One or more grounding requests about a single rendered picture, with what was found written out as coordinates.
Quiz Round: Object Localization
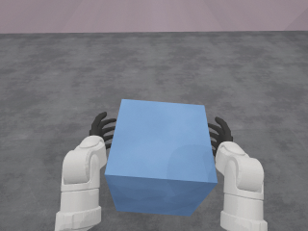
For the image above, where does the robot right forearm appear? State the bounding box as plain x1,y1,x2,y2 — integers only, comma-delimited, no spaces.
215,141,268,231

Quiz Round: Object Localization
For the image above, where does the robot left forearm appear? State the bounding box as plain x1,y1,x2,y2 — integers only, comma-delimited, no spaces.
55,135,108,231

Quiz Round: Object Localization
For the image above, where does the right robot hand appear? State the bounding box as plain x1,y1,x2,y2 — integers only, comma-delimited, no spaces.
207,116,233,158

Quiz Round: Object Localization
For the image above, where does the carton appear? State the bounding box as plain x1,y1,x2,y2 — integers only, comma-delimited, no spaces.
104,99,218,217

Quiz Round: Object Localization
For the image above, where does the left robot hand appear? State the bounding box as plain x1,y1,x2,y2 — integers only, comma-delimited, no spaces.
89,112,116,149

